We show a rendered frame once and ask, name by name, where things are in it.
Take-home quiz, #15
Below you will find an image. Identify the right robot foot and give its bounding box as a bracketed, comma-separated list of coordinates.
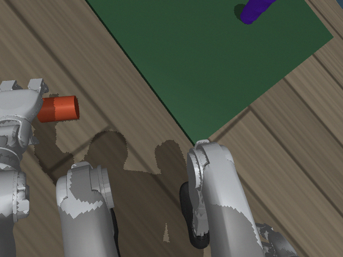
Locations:
[180, 182, 210, 249]

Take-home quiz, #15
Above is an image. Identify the left robot arm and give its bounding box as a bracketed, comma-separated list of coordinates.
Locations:
[0, 116, 32, 257]

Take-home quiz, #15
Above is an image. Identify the right robot hand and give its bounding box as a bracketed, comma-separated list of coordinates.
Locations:
[255, 223, 298, 257]

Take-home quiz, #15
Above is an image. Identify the left robot hand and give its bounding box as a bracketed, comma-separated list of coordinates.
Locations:
[0, 78, 49, 145]

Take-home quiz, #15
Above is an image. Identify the left robot foot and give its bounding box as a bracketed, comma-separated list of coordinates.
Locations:
[110, 208, 121, 257]

